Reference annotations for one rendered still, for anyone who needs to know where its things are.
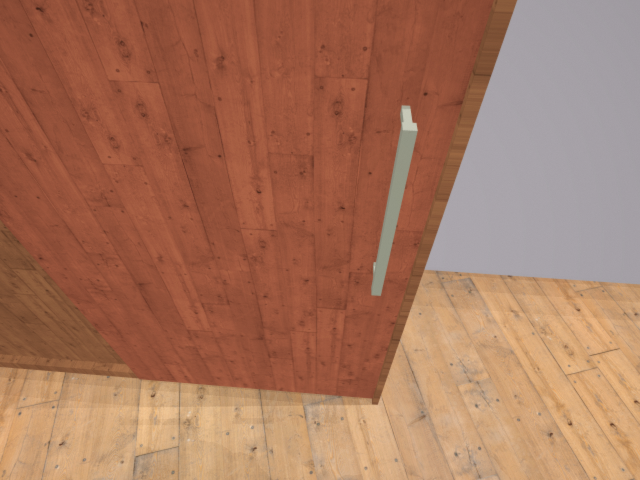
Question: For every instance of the wardrobe door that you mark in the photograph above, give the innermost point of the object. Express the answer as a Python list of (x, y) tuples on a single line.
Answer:
[(207, 180), (37, 319)]

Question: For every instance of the handle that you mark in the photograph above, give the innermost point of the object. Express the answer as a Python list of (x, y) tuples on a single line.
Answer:
[(402, 162)]

